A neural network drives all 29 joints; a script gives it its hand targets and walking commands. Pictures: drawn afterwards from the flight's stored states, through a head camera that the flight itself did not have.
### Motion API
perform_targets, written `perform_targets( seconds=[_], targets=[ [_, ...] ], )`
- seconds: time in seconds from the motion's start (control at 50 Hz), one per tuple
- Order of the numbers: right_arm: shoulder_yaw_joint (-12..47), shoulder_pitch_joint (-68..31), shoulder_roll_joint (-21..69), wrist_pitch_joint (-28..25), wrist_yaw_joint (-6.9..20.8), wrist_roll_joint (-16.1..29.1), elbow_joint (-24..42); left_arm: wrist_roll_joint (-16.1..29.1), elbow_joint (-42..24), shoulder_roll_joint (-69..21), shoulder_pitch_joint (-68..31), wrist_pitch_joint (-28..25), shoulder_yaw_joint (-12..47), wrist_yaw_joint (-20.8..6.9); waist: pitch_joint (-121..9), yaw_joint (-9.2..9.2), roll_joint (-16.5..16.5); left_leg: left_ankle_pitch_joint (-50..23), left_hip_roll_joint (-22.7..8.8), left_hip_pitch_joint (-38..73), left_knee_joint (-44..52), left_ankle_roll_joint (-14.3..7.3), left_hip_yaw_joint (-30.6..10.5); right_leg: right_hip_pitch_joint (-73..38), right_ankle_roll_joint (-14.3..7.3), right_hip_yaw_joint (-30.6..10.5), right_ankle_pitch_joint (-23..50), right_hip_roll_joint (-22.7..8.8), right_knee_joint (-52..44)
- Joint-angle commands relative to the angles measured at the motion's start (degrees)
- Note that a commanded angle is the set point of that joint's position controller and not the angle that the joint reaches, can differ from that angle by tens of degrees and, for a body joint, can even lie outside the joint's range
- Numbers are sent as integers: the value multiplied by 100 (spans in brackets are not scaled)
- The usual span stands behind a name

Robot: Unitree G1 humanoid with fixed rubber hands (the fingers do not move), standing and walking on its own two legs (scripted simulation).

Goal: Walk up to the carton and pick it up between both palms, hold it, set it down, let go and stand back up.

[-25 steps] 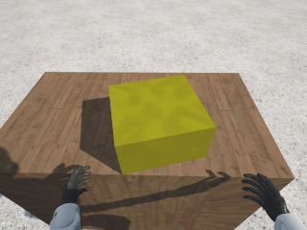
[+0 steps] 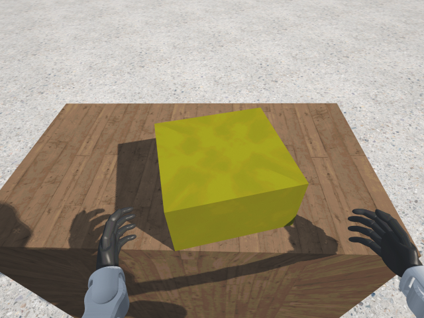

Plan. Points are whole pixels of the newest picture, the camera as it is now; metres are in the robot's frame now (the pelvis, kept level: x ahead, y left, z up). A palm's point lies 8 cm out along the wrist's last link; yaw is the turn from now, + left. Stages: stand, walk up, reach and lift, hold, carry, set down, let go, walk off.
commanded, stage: reach and lift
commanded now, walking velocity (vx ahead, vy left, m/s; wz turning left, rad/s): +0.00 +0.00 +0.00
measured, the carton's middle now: (221, 173) +0.44 +0.03 +0.01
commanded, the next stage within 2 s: none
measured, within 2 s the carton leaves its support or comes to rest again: neither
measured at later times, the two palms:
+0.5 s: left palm (102, 224) +0.25 +0.24 +0.08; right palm (387, 207) +0.32 -0.27 +0.07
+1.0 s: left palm (102, 189) +0.30 +0.24 +0.11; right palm (368, 165) +0.39 -0.25 +0.10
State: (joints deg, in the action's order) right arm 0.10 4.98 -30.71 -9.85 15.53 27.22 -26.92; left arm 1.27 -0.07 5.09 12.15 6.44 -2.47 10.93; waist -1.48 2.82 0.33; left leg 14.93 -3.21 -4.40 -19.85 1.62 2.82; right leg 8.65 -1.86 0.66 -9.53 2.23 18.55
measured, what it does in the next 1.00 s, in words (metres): stands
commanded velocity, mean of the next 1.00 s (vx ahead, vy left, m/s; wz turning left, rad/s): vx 0.00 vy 0.00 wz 0.00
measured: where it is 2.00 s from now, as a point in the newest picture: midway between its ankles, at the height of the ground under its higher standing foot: outside the picture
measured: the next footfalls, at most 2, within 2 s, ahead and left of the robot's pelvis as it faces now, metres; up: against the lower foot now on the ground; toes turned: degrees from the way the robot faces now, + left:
none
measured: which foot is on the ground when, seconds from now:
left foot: down 0.00-1.00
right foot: down 0.00-1.00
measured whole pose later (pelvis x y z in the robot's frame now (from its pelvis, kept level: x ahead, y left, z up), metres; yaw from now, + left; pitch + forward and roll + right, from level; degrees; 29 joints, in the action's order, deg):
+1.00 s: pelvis -0.02 -0.01 +0.00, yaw +1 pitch +8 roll +0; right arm 0.7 -32.3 -34.3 8.1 12.5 26.3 -38.6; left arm 7.8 6.3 11.6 -20.9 27.6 -9.8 8.2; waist -3.2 6.0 1.3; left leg 11.4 -3.2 -15.5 -19.6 2.0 2.0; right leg 19.3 -2.4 1.3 -6.0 2.2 17.7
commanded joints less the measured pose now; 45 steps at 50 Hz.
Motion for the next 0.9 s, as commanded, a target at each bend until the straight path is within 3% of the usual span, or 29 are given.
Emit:
perform_targets(
  seconds=[0.0, 0.1, 0.22, 0.24, 0.28, 0.3, 0.44, 0.62, 0.76, 0.88],
  targets=[
    [-363, -1071, -1375, -51, -6, 232, 363, -29, -705, 331, -928, 98, -191, 19, -531, 93, -418, -1498, 338, -705, 263, -7, -92, -973, -262, -451, 1565, 61, -85],
    [-357, -1588, -1472, 215, -35, 287, 290, -13, -747, 406, -1350, 440, -337, -32, -748, 159, -381, -1522, 363, -754, 264, -14, -64, -964, -260, -488, 1632, 39, -49],
    [-430, -1976, -1534, 451, -88, 235, 226, 37, -913, 438, -1716, 756, -508, -92, -1038, 136, -299, -1660, 374, -681, 217, 5, -76, -937, -257, -462, 1725, 44, -39],
    [-508, -2110, -1576, 486, -107, 212, 230, 60, -937, 484, -1872, 805, -485, -109, -1089, 55, -257, -1619, 388, -672, 215, 20, -76, -946, -244, -451, 1707, 44, -45],
    [-511, -2437, -1585, 563, -116, 170, 305, 129, -909, 575, -2150, 873, -552, -117, -1167, 123, -319, -1482, 389, -819, 216, -17, -82, -945, -226, -469, 1599, 27, -28],
    [-545, -2438, -1601, 608, -109, 149, 207, 161, -877, 536, -2159, 907, -513, -119, -1161, 46, -305, -1467, 385, -773, 218, -18, -94, -916, -213, -448, 1553, 31, -44],
    [-447, -3261, -1589, 946, -140, 42, 107, 278, -584, 669, -2759, 1214, -693, -157, -1296, 191, -552, -1337, 375, -930, 282, -93, -125, -940, -147, -450, 1446, 30, -47],
    [-419, -4265, -1599, 1296, -187, -55, -210, 474, -301, 935, -3850, 1603, -787, -183, -1577, 273, -533, -1078, 396, -1203, 317, -132, -94, -874, -110, -456, 1186, 14, -21],
    [-398, -4711, -1708, 1478, -221, -47, -454, 524, -272, 1094, -4251, 1819, -833, -228, -1995, 240, -342, -1376, 400, -1284, 261, -105, -104, -1106, -90, -434, 1541, 48, 34],
    [-339, -5260, -1671, 1626, -290, -75, -432, 631, -203, 1305, -4731, 1968, -898, -256, -2319, 291, -375, -1529, 425, -1432, 227, -108, -74, -1277, -40, -397, 1776, 64, 97]
  ],
)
